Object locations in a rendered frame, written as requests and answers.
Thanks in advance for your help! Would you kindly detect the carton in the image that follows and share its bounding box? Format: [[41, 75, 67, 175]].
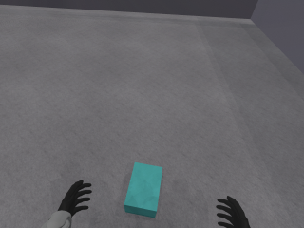
[[123, 162, 162, 219]]

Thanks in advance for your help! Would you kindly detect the robot left hand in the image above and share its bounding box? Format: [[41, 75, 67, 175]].
[[58, 180, 92, 217]]

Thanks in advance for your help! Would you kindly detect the robot right hand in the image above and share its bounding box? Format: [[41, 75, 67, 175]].
[[216, 196, 251, 228]]

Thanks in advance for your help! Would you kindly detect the robot left forearm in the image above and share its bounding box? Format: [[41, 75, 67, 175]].
[[41, 210, 72, 228]]

